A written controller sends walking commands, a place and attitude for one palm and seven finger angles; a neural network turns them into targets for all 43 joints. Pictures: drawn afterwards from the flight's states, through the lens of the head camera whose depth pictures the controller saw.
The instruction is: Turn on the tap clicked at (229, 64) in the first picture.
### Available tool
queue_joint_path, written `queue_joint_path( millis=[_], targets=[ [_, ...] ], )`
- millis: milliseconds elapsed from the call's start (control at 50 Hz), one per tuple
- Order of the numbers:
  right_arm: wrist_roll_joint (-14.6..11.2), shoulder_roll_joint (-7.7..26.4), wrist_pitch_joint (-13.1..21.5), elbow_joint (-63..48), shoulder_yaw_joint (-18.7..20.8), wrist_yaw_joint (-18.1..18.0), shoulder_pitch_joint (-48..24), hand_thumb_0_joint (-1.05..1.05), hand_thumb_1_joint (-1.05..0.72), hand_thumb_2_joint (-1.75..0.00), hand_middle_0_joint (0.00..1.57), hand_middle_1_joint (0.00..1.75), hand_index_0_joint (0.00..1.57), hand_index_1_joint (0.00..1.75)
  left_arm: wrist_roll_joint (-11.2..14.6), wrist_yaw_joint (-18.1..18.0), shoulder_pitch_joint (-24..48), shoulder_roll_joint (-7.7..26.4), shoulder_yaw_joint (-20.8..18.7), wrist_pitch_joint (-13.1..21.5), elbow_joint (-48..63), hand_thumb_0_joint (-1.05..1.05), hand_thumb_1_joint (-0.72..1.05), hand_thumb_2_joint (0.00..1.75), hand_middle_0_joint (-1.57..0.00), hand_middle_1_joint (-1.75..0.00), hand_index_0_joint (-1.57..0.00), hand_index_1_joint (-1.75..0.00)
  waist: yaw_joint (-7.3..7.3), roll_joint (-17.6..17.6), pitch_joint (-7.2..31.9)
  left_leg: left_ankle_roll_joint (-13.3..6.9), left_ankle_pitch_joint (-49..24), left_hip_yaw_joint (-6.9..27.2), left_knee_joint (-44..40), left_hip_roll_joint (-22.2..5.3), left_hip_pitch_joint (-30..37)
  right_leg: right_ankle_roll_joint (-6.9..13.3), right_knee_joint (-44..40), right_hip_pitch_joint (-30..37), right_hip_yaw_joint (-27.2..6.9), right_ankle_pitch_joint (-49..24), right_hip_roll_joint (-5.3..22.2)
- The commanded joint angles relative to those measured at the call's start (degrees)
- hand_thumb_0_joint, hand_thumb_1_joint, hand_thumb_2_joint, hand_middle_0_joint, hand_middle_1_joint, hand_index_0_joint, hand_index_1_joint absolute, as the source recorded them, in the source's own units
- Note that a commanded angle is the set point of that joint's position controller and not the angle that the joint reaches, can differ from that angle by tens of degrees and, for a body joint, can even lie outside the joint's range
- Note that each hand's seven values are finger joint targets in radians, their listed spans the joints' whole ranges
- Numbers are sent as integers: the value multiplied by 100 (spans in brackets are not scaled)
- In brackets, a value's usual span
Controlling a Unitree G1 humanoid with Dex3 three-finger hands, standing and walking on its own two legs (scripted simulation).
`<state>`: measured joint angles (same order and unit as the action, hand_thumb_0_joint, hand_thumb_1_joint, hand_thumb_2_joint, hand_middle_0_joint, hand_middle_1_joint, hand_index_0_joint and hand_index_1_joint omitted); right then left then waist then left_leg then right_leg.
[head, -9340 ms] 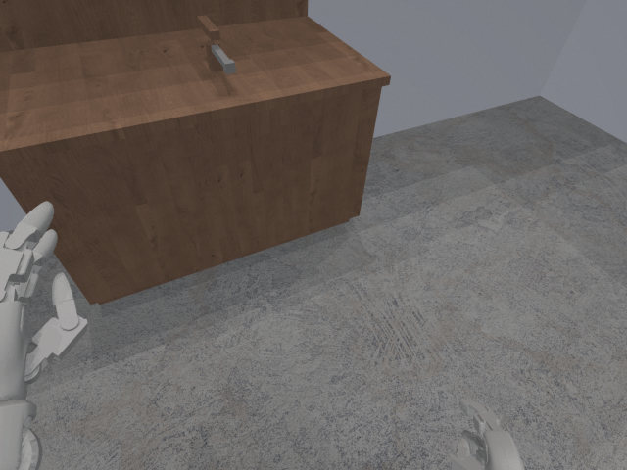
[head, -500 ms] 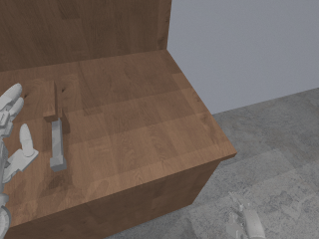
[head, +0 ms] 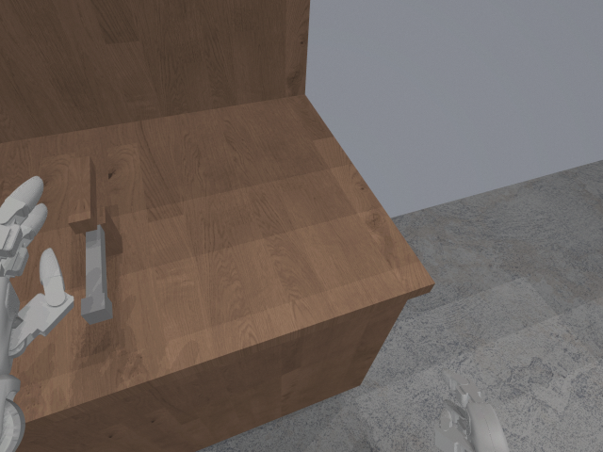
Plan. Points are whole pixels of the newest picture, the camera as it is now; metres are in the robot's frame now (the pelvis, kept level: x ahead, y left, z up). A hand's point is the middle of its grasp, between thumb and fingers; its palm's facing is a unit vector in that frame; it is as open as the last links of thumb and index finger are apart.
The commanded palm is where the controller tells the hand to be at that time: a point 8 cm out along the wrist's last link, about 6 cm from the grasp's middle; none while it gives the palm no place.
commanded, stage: shuffle to correct the standing spot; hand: left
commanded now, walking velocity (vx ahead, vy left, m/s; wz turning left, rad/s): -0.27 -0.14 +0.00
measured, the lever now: (97, 308) +0.27 +0.30 +0.03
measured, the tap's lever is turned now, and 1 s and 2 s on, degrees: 0 0 0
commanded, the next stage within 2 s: come to a stop and stand still in 0.24 s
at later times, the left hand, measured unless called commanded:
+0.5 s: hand (73, 357) +0.16 +0.22 +0.16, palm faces +0.33 -0.84 -0.43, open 7.5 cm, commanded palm +0.11 +0.26 +0.17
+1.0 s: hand (57, 326) +0.19 +0.25 +0.15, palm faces +0.41 -0.83 -0.37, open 7.5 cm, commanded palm +0.13 +0.28 +0.17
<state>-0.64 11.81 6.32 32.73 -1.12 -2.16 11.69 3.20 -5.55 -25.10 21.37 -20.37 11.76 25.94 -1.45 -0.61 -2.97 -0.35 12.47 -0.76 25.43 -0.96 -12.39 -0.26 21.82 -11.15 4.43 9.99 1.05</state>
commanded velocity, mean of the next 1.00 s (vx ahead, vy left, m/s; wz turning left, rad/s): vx -0.08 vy -0.04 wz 0.01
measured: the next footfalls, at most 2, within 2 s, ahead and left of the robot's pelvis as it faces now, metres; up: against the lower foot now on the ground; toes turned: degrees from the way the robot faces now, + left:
none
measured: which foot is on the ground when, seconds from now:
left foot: down 0.00-1.00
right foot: down 0.00-1.00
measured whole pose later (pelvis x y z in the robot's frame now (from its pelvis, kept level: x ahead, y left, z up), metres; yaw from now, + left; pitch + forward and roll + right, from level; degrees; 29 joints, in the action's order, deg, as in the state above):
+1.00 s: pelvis -0.02 -0.01 -0.01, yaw +2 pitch -1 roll -1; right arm -0.7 11.1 8.3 34.9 -1.2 -1.5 12.6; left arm 2.1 -6.3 -24.7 20.6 -19.9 10.8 25.9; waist -1.0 -1.4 -2.5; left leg -0.7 15.3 1.3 29.6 0.1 -13.4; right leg 0.5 25.9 -13.8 3.8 11.2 0.1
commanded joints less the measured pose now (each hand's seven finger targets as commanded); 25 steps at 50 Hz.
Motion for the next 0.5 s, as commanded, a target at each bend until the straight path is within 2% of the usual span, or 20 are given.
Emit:
queue_joint_path(
  millis=[0,40,60,140,160,180,240,260,280,320,340,360,380,400,420,440,460,480],
  targets=[
    [-7,697,336,-1021,321,-12,-421,0,-90,-90,20,30,20,30,31,-79,544,913,-549,438,1378,0,90,90,-20,-30,-20,-30,-25,438,737,-29,-1118,517,-500,-564,-10,123,-66,314,-371,-879,240],
    [-24,659,348,-1031,312,11,-508,0,-90,-90,20,30,20,30,7,-97,497,1036,-664,463,1568,0,90,90,-20,-30,-20,-30,-30,623,843,-44,-1230,517,-450,-616,55,132,21,282,-387,-908,226],
    [29,664,314,-1041,300,24,-445,0,-90,-90,20,30,20,30,32,-68,440,914,-563,492,1534,0,90,90,-20,-30,-20,-30,-52,632,892,-78,-1122,506,-469,-662,-44,91,29,309,-353,-818,208],
    [23,617,356,-1112,369,60,-420,0,-90,-90,20,30,20,30,50,-55,89,1197,-940,582,1818,0,90,90,-20,-30,-20,-30,-71,634,1081,-74,-1678,534,-77,-782,-69,211,188,246,-416,-1236,280],
    [82,630,321,-1119,368,71,-337,0,-90,-90,20,30,20,30,88,3,12,989,-782,611,1754,0,90,90,-20,-30,-20,-30,-77,556,1091,-92,-1655,524,-42,-805,-173,200,183,236,-365,-1217,277],
    [62,643,361,-1171,438,56,-326,0,-90,-90,20,30,20,30,95,23,83,1127,-895,650,1916,0,90,90,-20,-30,-20,-30,-72,566,1034,-82,-1580,520,84,-819,-247,253,207,156,-416,-1279,325],
    [55,613,427,-1073,462,34,-279,0,-90,-90,20,30,20,30,120,23,-146,1205,-1061,697,1869,0,90,90,-20,-30,-20,-30,2,444,1129,-32,-999,377,407,-627,-187,424,111,-202,-590,-1285,554],
    [106,611,411,-1033,466,32,-166,0,-90,-90,20,30,20,30,148,55,-170,1036,-912,732,1834,0,90,90,-20,-30,-20,-30,26,268,1202,-33,-658,340,429,-566,-246,428,55,-258,-545,-1088,584],
    [80,643,502,-1045,529,-2,-184,0,-90,-90,20,30,20,30,137,48,-31,1229,-1058,791,1981,0,90,90,-20,-30,-20,-30,22,213,1111,-30,-279,313,561,-457,-286,505,-14,-436,-660,-998,711],
    [91,592,595,-933,540,-36,-102,0,-90,-90,20,30,20,30,150,30,-124,1301,-1150,851,1929,0,90,90,-20,-30,-20,-30,49,-75,1117,16,523,112,916,-178,-257,648,-267,-791,-886,-451,1020],
    [26,584,528,-868,518,-41,-117,0,-90,-90,20,30,20,30,170,-59,-351,1317,-1231,726,1750,0,90,90,-20,-30,-20,-30,78,-208,1232,48,718,56,1209,-79,-29,755,-434,-1029,-1147,135,1222],
    [30,546,441,-878,483,-43,-79,0,-90,-90,20,30,20,30,226,-79,-425,1092,-996,626,1664,0,90,90,-20,-30,-20,-30,79,-389,1301,45,929,-24,1480,-15,65,764,-633,-1196,-1220,996,1378],
    [-21,590,443,-919,486,-72,-172,0,-90,-90,20,30,20,30,241,-126,-243,1194,-1049,553,1851,0,90,90,-20,-30,-20,-30,55,-457,1207,52,1056,-39,1733,47,209,836,-817,-1485,-1413,1693,1531],
    [-12,541,442,-842,435,-99,-230,0,-90,-90,20,30,20,30,246,-194,-244,1254,-1125,454,1741,0,90,90,-20,-30,-20,-30,74,-512,1171,42,1087,-22,1711,36,202,832,-880,-1530,-1417,2151,1569],
    [-8,557,427,-817,387,-106,-239,0,-90,-90,20,30,20,30,225,-239,-246,1200,-1072,370,1675,0,90,90,-20,-30,-20,-30,105,-570,1156,18,1040,9,1467,23,209,762,-782,-1446,-1284,2319,1478],
    [-33,623,427,-793,333,-129,-378,0,-90,-90,20,30,20,30,189,-308,-254,1284,-1112,306,1656,0,90,90,-20,-30,-20,-30,122,-349,1098,-42,956,129,930,-79,290,640,-569,-1342,-1117,2237,1298],
    [-24,604,429,-767,304,-143,-321,0,-90,-90,20,30,20,30,157,-307,-184,1071,-876,296,1580,0,90,90,-20,-30,-20,-30,152,-278,1007,-120,1110,276,392,-156,137,448,-306,-1111,-859,2210,1004],
    [-35,670,478,-798,332,-167,-332,0,-90,-90,20,30,20,30,107,-328,-126,1158,-928,296,1589,0,90,90,-20,-30,-20,-30,116,-16,860,-204,1208,506,-131,-312,-52,285,-41,-891,-719,2078,708]
  ],
)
